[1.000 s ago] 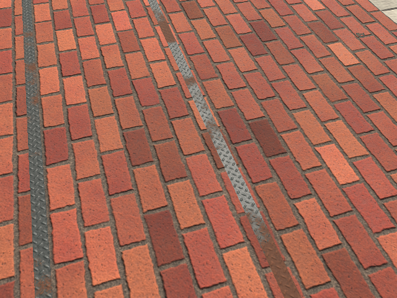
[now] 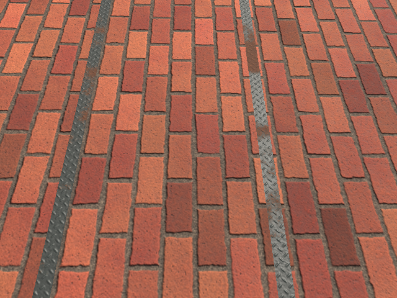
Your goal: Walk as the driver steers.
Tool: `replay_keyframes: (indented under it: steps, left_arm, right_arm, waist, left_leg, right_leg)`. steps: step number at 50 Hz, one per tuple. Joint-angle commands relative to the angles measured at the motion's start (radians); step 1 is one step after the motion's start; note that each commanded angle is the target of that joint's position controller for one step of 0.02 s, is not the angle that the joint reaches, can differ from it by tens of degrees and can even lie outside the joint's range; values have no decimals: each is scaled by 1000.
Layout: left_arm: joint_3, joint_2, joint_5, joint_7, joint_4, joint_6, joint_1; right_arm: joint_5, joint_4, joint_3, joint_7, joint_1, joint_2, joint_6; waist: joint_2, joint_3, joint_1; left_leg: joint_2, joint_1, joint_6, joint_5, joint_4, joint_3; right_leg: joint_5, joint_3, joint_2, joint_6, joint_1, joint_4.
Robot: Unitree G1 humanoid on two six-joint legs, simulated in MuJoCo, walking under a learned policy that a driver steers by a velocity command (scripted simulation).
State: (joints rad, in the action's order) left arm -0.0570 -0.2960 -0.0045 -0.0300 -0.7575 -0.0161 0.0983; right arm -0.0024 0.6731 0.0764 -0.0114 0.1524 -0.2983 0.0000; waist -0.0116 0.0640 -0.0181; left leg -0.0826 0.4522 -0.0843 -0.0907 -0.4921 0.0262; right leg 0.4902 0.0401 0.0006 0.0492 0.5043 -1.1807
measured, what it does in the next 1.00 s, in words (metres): steps on the spot, turning left: right foot, then left foot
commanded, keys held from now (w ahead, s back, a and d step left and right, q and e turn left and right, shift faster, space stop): q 0.30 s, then no key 0.68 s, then w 0.02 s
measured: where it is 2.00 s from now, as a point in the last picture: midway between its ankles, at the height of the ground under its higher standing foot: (176, 270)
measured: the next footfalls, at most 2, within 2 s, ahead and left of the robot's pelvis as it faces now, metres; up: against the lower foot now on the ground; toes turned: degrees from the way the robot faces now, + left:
right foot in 0.28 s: +0.12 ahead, -0.16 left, +0.00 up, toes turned +16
left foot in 0.64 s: +0.02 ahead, +0.09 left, +0.00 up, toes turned +14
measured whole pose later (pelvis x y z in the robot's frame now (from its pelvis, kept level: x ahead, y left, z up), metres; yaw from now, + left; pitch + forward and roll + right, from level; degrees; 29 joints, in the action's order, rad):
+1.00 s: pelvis +0.03 -0.02 +0.01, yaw +17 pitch -1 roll +0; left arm -0.04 -0.27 -0.01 -0.02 -0.86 -0.01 0.21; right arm 0.02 0.72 0.03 0.01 0.20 -0.21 -0.02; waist 0.00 0.02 0.03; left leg -0.02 0.20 -0.01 -0.31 -0.53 0.05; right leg 0.25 0.00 -0.06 0.06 0.22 -0.50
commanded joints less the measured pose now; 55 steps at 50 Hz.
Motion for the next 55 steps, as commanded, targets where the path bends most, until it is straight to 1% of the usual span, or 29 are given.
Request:
replay_keyframes:
  steps: [1,5,8,10,13,14,15,16,17,18,19,20,23,26,28,30,31,32,33,34,35,36,38,41,49,50,51,53,55]
  left_arm:
    - [-25,-87,-4,-11,46,8,82]
    - [-18,-74,-3,-12,47,11,58]
    - [-21,-78,2,-6,59,9,30]
    - [-24,-84,6,1,66,-1,26]
    - [-36,-89,9,15,50,-17,91]
    - [-50,-132,-1,14,44,-18,125]
    - [-68,-219,-25,8,57,-10,116]
    - [-72,-229,-59,13,62,-8,100]
    - [-56,-170,-50,7,96,-12,41]
    - [-46,-127,-32,2,103,-12,-1]
    - [-40,-109,-14,1,109,-10,-18]
    - [-34,-99,-2,0,106,-8,-11]
    - [-30,-97,-7,-2,92,4,37]
    - [-34,-115,-4,0,81,13,50]
    - [-40,-140,4,5,69,18,79]
    - [-33,-133,20,9,60,19,75]
    - [-27,-117,26,11,43,13,113]
    - [-17,-94,7,18,40,0,139]
    - [0,-48,-32,32,50,-19,163]
    - [9,-29,-28,28,56,-23,123]
    - [1,-72,-27,25,48,-21,72]
    - [-2,-79,-25,24,43,-18,47]
    - [-6,-86,-19,18,28,-5,68]
    - [-3,-71,-13,16,2,-4,85]
    - [-5,-72,-8,6,-64,-3,100]
    - [-4,-66,-7,4,-77,-2,113]
    - [-5,-65,-2,2,-86,-1,115]
    - [-6,-59,9,2,-71,-11,78]
    - [-8,-61,24,11,-41,-38,37]
  right_arm:
    - [11,-89,43,21,-9,-150,-2]
    - [-1,-106,56,43,-9,-175,-18]
    - [0,-116,55,45,-14,-167,-31]
    - [-1,-120,54,42,-5,-163,-37]
    - [-14,-130,51,44,-16,-154,-50]
    - [-17,-131,43,46,7,-128,-51]
    - [-14,-141,32,44,37,-78,-50]
    - [-8,-168,48,40,15,-130,-32]
    - [1,-142,66,36,41,-187,-25]
    - [-5,-107,71,35,69,-187,-31]
    - [-2,-83,66,42,91,-157,-42]
    - [-1,-79,57,43,94,-129,-49]
    - [-13,-101,32,41,36,-73,-49]
    - [-4,-118,6,33,-10,-31,-45]
    - [-10,-115,9,28,-11,-49,-44]
    - [-9,-81,12,24,47,-52,-41]
    - [-2,-75,13,24,56,-64,-40]
    - [6,-84,16,31,67,-107,-40]
    - [17,-92,26,42,68,-173,-46]
    - [26,-77,6,30,14,-97,-40]
    - [27,-90,-4,19,-22,-49,-29]
    - [34,-75,-6,17,-5,-43,-22]
    - [26,-65,-4,16,7,-68,-9]
    - [22,-52,-13,21,24,-47,-5]
    - [19,-20,-17,26,30,-36,-2]
    - [17,-7,-15,28,49,-37,-4]
    - [12,0,-9,31,62,-55,-8]
    - [3,11,9,33,111,-112,-14]
    - [-8,27,15,36,145,-134,1]
  waist:
    - [95,-202,42]
    - [113,-232,26]
    - [148,-205,11]
    - [169,-195,2]
    - [179,-186,41]
    - [129,-191,43]
    - [-107,-175,6]
    - [-301,-138,8]
    - [-202,-132,-4]
    - [-135,-122,-19]
    - [-106,-119,-24]
    - [-104,-107,-13]
    - [-135,-111,18]
    - [-191,-141,44]
    - [-217,-139,60]
    - [-190,-127,26]
    - [-163,-122,24]
    - [-82,-161,38]
    - [132,-201,83]
    - [222,-189,77]
    - [153,-142,56]
    - [133,-129,38]
    - [118,-81,40]
    - [90,-63,41]
    - [35,-63,41]
    - [42,-86,39]
    - [59,-76,29]
    - [147,-2,-6]
    - [210,68,-20]
  left_leg:
    - [245,-185,-185,224,173,325]
    - [219,-156,-159,54,173,341]
    - [200,-132,-132,-125,183,388]
    - [199,-153,-121,-153,170,430]
    - [164,-138,-78,-137,109,448]
    - [117,-67,-33,-215,37,408]
    - [-10,97,30,-414,-191,231]
    - [-65,193,76,-536,-425,119]
    - [-19,177,101,-479,-583,161]
    - [-19,167,116,-420,-645,151]
    - [-16,169,134,-380,-694,139]
    - [-18,180,150,-355,-737,138]
    - [1,146,175,-322,-605,84]
    - [59,-9,178,-355,-330,25]
    - [58,-94,170,-338,-188,-18]
    - [48,-219,136,-141,73,-44]
    - [61,-302,106,-36,177,-16]
    - [150,-423,73,123,153,89]
    - [286,-492,6,373,75,215]
    - [305,-317,-69,204,94,222]
    - [232,-280,-38,45,105,181]
    - [194,-267,0,-28,105,154]
    - [175,-226,24,-42,107,141]
    - [162,-209,32,-58,101,128]
    - [141,-210,36,-50,90,109]
    - [132,-221,32,-145,101,104]
    - [132,-218,14,-311,121,119]
    - [219,-203,-59,-659,228,271]
    - [330,-189,-132,-723,305,440]
  right_leg:
    - [-49,31,-12,11,20,144]
    - [-148,45,5,31,-35,294]
    - [-169,52,17,26,-63,384]
    - [-159,53,26,14,-85,459]
    - [-260,25,32,-26,-225,715]
    - [-293,86,-63,-63,-327,795]
    - [-348,309,-292,-166,-405,863]
    - [-464,515,-417,-308,-314,916]
    - [-497,459,-395,-318,-297,896]
    - [-512,343,-324,-268,-290,866]
    - [-511,271,-268,-232,-310,845]
    - [-563,240,-258,-236,-317,838]
    - [-613,150,-213,-246,-366,832]
    - [-613,119,-211,-247,-376,814]
    - [-627,138,-226,-259,-368,803]
    - [-629,130,-214,-235,-335,767]
    - [-594,125,-200,-193,-296,759]
    - [-494,98,-171,-125,-225,721]
    - [-270,5,-83,-59,-141,628]
    - [-184,-16,-71,-17,-223,700]
    - [-265,-23,-66,4,-261,701]
    - [-314,-35,-58,8,-268,699]
    - [-347,-32,-61,4,-278,705]
    - [-352,-32,-62,-3,-293,717]
    - [-369,-32,-66,4,-318,728]
    - [-304,-53,-50,4,-323,715]
    - [-199,-88,-21,-1,-292,673]
    - [-58,-128,20,-19,-139,538]
    - [-30,-73,-16,-65,-35,429]
Keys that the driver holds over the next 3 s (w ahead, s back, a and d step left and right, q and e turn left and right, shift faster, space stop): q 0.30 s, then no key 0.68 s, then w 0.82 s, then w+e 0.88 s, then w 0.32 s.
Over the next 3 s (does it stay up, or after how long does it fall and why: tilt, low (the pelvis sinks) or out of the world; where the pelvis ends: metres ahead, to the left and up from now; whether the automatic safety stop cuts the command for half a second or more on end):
stays up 1.02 0.13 0.02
